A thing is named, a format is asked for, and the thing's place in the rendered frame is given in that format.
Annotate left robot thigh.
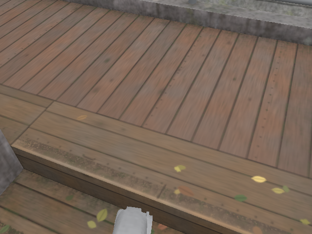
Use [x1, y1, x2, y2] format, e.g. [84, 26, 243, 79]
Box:
[112, 207, 153, 234]

